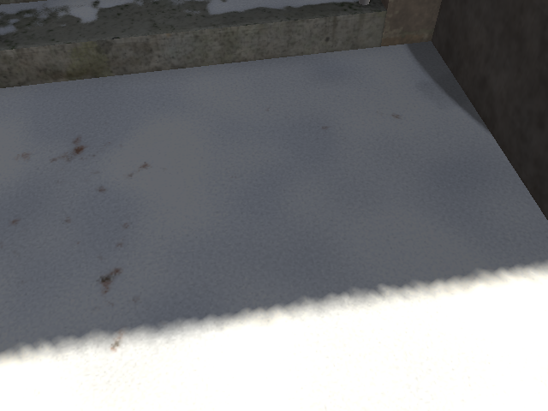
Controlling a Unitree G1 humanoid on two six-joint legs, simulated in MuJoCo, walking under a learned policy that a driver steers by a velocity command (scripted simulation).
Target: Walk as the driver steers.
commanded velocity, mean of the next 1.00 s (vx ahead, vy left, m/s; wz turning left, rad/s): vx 0.50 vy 0.00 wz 0.48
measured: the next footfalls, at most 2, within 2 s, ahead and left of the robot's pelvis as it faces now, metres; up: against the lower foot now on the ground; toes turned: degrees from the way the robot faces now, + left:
right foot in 0.30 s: +0.35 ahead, -0.10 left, +0.00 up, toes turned +18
left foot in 0.80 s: +0.47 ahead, +0.27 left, +0.00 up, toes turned +30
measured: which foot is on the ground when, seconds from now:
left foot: down 0.00-0.30, up 0.32-0.78, down 0.80-1.00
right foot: up 0.00-0.28, down 0.30-0.80, up 0.82-1.00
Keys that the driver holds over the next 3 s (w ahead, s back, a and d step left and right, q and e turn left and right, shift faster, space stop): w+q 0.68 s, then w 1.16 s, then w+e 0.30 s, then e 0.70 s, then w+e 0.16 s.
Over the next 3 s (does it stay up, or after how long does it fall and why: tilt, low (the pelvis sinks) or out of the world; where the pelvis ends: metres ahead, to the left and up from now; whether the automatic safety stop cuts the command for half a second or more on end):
stays up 1.19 0.58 0.00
